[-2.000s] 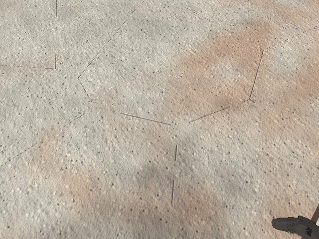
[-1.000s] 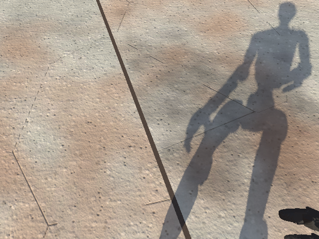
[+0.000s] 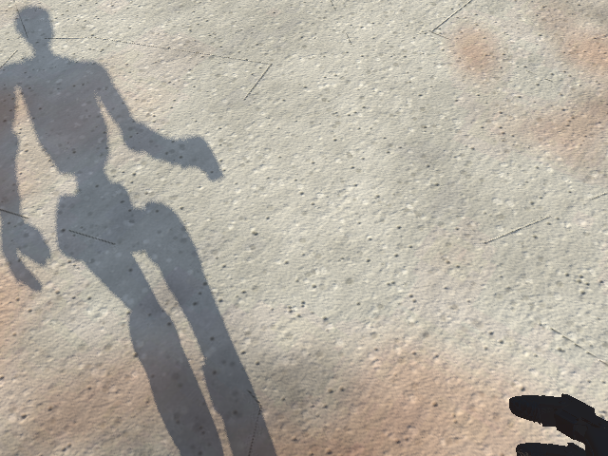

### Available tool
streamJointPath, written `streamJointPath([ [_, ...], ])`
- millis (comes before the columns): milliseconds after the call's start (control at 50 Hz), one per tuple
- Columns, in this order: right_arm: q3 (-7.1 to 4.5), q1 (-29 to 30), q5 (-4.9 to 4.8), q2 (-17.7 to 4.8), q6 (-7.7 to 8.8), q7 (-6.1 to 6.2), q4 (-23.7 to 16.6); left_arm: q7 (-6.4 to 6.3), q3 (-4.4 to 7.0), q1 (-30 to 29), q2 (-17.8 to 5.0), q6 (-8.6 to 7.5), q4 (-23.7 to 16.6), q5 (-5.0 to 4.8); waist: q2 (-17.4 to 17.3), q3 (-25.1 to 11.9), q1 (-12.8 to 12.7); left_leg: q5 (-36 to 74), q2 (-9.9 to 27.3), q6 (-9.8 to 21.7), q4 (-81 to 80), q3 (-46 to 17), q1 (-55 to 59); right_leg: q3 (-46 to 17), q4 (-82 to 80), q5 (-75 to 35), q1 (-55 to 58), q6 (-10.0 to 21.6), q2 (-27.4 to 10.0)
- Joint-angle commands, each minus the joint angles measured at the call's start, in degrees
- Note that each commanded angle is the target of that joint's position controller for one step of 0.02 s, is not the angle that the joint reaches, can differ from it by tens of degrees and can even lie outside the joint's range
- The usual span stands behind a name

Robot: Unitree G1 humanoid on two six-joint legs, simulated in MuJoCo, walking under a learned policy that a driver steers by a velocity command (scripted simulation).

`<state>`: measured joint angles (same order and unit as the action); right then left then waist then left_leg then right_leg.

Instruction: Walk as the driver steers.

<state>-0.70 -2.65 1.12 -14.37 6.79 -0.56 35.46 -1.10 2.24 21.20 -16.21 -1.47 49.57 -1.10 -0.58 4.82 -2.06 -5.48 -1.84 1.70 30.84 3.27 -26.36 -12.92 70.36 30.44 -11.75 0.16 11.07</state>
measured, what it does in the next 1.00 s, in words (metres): walks ahead, turning right: right foot, then left foot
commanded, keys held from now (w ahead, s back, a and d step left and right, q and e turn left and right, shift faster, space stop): shift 0.16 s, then e+shift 0.84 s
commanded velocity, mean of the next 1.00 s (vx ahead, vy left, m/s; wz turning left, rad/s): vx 0.08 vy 0.00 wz -0.67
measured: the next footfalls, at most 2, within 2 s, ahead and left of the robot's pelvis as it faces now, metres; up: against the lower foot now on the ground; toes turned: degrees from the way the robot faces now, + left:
right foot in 0.38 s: +0.19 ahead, -0.13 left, +0.00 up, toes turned -8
left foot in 0.82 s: +0.29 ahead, +0.06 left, +0.00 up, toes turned -39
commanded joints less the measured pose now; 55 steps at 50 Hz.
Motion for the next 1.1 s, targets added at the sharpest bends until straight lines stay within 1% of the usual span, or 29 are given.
streamJointPath([
  [20,-2.24,-10.0,-1.00,-5.4,-0.40,0.66,0.8,-0.40,1.84,-5.4,-8.4,-0.09,-6.7,-0.05,3.1,-10.6,5.8,35.7,20.2,13.8,-9.0,-23.2,30.0,2.4,10.5,-1.6,-25.5,-3.1,-8.0],
  [40,-2.11,-9.7,-0.68,-5.8,-0.29,0.55,1.7,-0.26,1.78,-5.0,-6.8,0.31,-7.4,0.23,1.9,-7.6,3.7,37.2,18.3,13.0,-11.5,-19.9,22.4,3.4,7.8,-2.4,-21.8,-2.6,-9.3],
  [80,-1.70,-6.1,-0.59,-4.7,-0.18,-0.34,2.8,-0.47,1.04,-1.0,-2.7,1.26,-6.9,0.16,-1.3,-6.8,-0.2,36.2,15.2,12.7,-14.4,-13.8,14.0,5.1,-2.9,-4.4,-15.3,-2.9,-11.7],
  [140,-2.48,-3.8,-0.59,-7.4,-0.72,-0.82,4.7,-0.87,-0.21,-3.5,-0.1,1.33,-7.9,1.04,-4.1,-10.1,-0.5,42.4,12.6,12.3,-14.6,-6.8,9.8,8.0,-21.5,-13.9,-7.1,-3.8,-13.0],
  [180,-3.26,-4.4,-1.05,-9.7,-1.65,-0.27,5.7,-0.42,0.00,-6.2,-2.1,1.47,-8.6,0.72,-5.5,-12.5,0.6,36.5,13.2,11.8,-14.8,-5.3,12.0,8.7,-26.8,-21.8,-5.1,-3.8,-12.9],
  [220,-4.01,-4.7,-1.17,-11.9,-2.85,0.66,6.1,0.06,0.98,-10.7,-5.6,2.06,-10.7,0.25,-5.6,-11.4,2.2,25.0,15.3,11.6,-15.4,-5.3,13.5,9.4,-27.8,-22.5,-7.4,-3.0,-13.3],
  [260,-4.35,-5.3,-1.24,-12.4,-4.16,1.50,6.7,0.40,1.83,-15.0,-7.2,2.92,-13.3,0.31,-5.6,-8.8,3.4,13.0,17.2,11.4,-15.8,-6.0,14.0,9.7,-28.5,-19.3,-10.0,-1.9,-14.3],
  [320,-4.82,-6.0,-1.79,-12.8,-5.78,2.42,7.1,1.12,2.67,-17.5,-7.1,3.75,-15.8,0.30,-5.9,-6.1,4.2,5.8,19.7,10.5,-14.2,-6.6,17.3,11.6,-31.2,-14.7,-12.8,-0.1,-14.7],
  [360,-5.01,-5.4,-2.40,-12.7,-6.64,2.89,7.0,1.79,3.19,-15.7,-6.2,3.59,-15.9,0.07,-4.9,-6.2,3.1,7.4,18.9,8.1,-9.2,-4.2,19.0,13.7,-38.5,-17.7,-9.9,1.8,-13.3],
  [380,-4.98,-6.9,-2.44,-12.0,-6.84,2.98,7.5,1.81,3.87,-13.5,-6.9,3.39,-15.5,0.06,-3.2,-7.1,2.4,7.1,16.6,5.4,-4.2,-1.6,17.9,12.6,-43.5,-23.3,-5.4,3.6,-12.5],
  [400,-4.57,-8.4,-1.26,-10.2,-6.64,2.78,7.1,1.07,5.77,-9.0,-12.1,3.29,-14.9,0.08,6.5,-9.6,1.9,2.0,10.7,0.8,9.4,3.7,10.9,1.9,-48.4,-39.7,3.9,7.8,-17.6],
  [420,-3.46,-5.4,0.62,-7.8,-6.29,2.41,2.8,0.38,7.32,-6.8,-18.5,3.16,-15.4,0.87,19.1,-11.3,1.8,-26.6,-0.4,-4.9,25.3,4.7,-8.4,-19.3,-48.9,-53.1,14.1,20.4,-29.4],
  [440,-3.54,-1.4,0.51,-8.3,-5.71,1.88,2.5,0.52,6.25,-5.3,-13.9,2.17,-15.7,1.23,11.2,-15.6,-1.2,-32.6,-0.5,-5.0,35.0,-6.3,-12.6,-20.7,-49.0,-55.2,16.3,22.9,-30.0],
  [460,-3.81,-1.4,-0.59,-9.0,-5.55,1.40,2.4,0.46,5.84,-7.3,-12.6,1.28,-15.9,1.02,7.5,-15.1,0.4,-29.2,0.6,-4.3,37.7,-8.7,-13.6,-16.2,-48.3,-55.6,15.8,20.5,-27.9],
  [480,-3.98,-2.0,-0.74,-8.9,-5.61,1.65,3.3,0.29,5.78,-10.0,-11.7,1.01,-16.5,0.10,4.0,-14.4,1.7,-25.2,1.4,-4.4,36.2,-9.1,-13.7,-12.5,-47.9,-52.8,14.2,17.3,-24.8],
  [500,-4.27,-1.3,-0.22,-9.6,-5.72,2.14,3.0,0.03,5.53,-12.2,-10.9,1.34,-17.1,-0.90,3.2,-13.2,2.3,-22.2,1.9,-4.8,33.4,-9.3,-13.8,-11.1,-48.0,-50.7,12.7,15.4,-23.5],
  [540,-4.34,0.0,-0.40,-9.2,-5.85,2.15,2.1,-0.65,5.44,-13.5,-10.7,2.33,-17.8,-0.68,5.6,-13.0,3.4,-19.1,0.5,-5.7,29.2,-8.7,-9.2,-9.9,-48.4,-49.6,8.2,14.2,-20.2],
  [640,-3.86,1.3,-1.22,-7.2,-5.97,1.56,1.7,-1.79,6.53,-12.6,-12.5,3.41,-18.7,-0.32,6.8,-14.3,2.7,-15.2,-2.7,-7.0,15.9,-9.8,-3.4,-13.4,-47.1,-45.9,5.8,12.7,-18.0],
  [740,-4.47,1.6,-1.59,-7.7,-5.68,0.92,1.1,-1.72,6.75,-13.1,-12.1,4.10,-19.8,-0.25,9.7,-13.3,1.9,-14.0,-3.4,-5.9,7.0,-11.4,2.2,-19.6,-46.1,-39.4,3.2,10.9,-16.5],
  [800,-5.47,-2.5,-1.62,-8.5,-5.16,0.59,2.2,-1.56,6.49,-15.6,-11.3,4.47,-20.8,-0.95,10.3,-12.5,4.1,-6.8,-2.2,-4.3,-7.0,-10.2,12.0,-20.9,-43.6,-32.6,-1.0,8.1,-13.3],
  [820,-6.14,-4.3,-1.26,-9.9,-5.31,0.86,2.7,-1.54,5.88,-14.6,-9.5,4.62,-21.0,-1.08,6.8,-13.3,4.1,-1.5,3.1,-2.4,-11.7,-12.3,19.3,-18.3,-39.1,-20.9,-5.9,5.7,-10.2],
  [840,-6.67,-1.8,-0.16,-14.0,-6.01,1.26,1.4,-1.40,4.86,-9.4,-5.6,4.72,-20.8,-0.63,-8.7,-14.0,0.0,4.8,16.5,3.8,-12.9,-25.4,26.1,-7.5,-26.7,1.1,-16.0,2.5,-1.9],
  [860,-6.66,-1.6,1.90,-13.4,-5.82,1.13,0.8,-1.13,6.35,-8.6,-10.6,3.94,-21.1,-0.50,-15.5,-10.9,-0.2,6.6,24.5,11.6,-15.9,-36.3,20.7,-3.1,-15.2,5.9,-22.9,-0.4,-1.9],
  [880,-6.05,1.3,1.52,-10.7,-5.55,1.55,-0.6,-0.86,7.48,-8.6,-14.7,3.77,-20.2,-0.19,-11.2,-8.4,-0.8,5.1,24.1,12.5,-15.9,-31.9,18.6,-1.1,-7.4,1.7,-23.6,-2.2,-6.3],
  [900,-5.49,3.3,0.79,-8.3,-5.68,2.12,-1.1,-0.83,7.80,-8.5,-15.1,4.11,-18.9,-0.36,-7.7,-6.7,-0.8,0.8,20.0,10.2,-15.1,-25.0,16.9,0.7,-4.8,-2.7,-23.5,-3.0,-7.8],
  [940,-4.99,3.7,-0.43,-7.5,-6.22,3.24,-1.4,-0.82,6.98,-7.4,-11.8,5.05,-18.1,-0.18,-5.7,-5.1,-0.2,0.1,16.0,8.5,-14.2,-17.3,16.9,3.5,1.5,-8.0,-25.6,-4.2,-9.3],
  [980,-4.98,1.1,-0.03,-8.3,-6.65,3.75,-0.9,-0.48,5.89,-10.3,-9.3,4.94,-19.6,-0.90,-6.6,-4.1,1.8,4.1,14.8,9.4,-15.2,-11.5,18.4,7.9,-0.5,-10.3,-27.4,-5.3,-11.6],
  [1040,-5.73,-3.9,0.33,-10.3,-7.28,3.64,0.3,-0.06,4.92,-14.6,-7.8,4.43,-22.0,-0.75,-7.6,-6.2,5.2,9.4,17.3,11.5,-15.1,-9.0,25.5,10.4,-7.1,-10.3,-29.4,-7.0,-15.0],
  [1100,-6.66,-3.8,0.01,-12.4,-7.59,2.73,0.7,0.70,4.25,-15.0,-6.6,4.36,-22.8,-0.32,-8.0,-8.1,5.3,13.3,19.0,11.5,-14.5,-4.5,26.3,12.3,-14.5,-10.0,-24.8,-6.6,-16.7],
])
